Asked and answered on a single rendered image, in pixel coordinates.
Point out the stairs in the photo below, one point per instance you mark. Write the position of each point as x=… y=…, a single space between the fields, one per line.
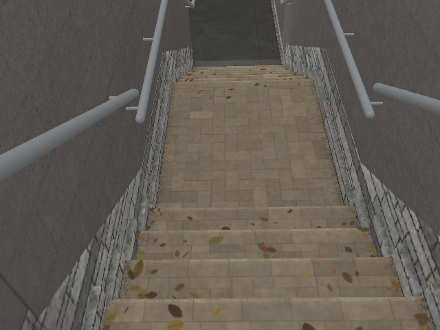
x=260 y=268
x=239 y=73

